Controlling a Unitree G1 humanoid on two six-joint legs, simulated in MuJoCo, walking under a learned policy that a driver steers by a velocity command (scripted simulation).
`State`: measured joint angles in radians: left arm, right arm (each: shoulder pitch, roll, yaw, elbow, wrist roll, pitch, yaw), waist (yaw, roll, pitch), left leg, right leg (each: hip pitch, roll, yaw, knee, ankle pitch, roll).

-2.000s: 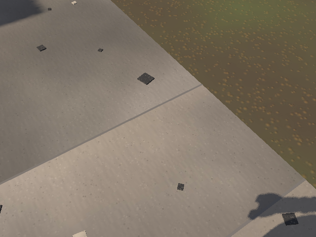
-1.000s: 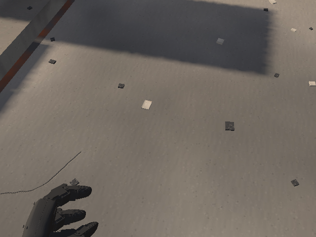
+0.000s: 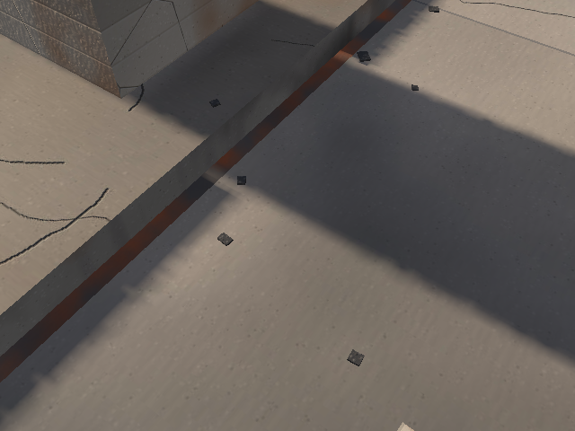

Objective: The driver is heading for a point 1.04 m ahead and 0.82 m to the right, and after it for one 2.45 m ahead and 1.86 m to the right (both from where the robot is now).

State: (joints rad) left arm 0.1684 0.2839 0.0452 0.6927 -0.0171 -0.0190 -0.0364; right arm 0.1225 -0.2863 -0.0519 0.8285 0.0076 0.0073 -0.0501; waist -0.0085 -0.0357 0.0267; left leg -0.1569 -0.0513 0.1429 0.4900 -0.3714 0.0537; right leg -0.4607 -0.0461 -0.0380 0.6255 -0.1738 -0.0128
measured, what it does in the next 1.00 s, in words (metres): walks ahead, turning right: left foot, then right foot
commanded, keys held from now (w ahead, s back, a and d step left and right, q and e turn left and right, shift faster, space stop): e+shift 0.34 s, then w+e+shift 0.66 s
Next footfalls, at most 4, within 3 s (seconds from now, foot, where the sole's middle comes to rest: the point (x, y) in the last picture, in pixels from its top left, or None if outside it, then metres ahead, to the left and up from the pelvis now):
0.44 left None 0.20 0.11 -0.76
0.98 right None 0.26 -0.35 -0.76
1.44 left None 0.58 -0.73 -0.76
1.86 right None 0.72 -1.17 -0.76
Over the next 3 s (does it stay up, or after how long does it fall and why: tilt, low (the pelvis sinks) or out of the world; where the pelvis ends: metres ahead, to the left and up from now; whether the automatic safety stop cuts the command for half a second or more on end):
stays up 1.64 -1.31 0.01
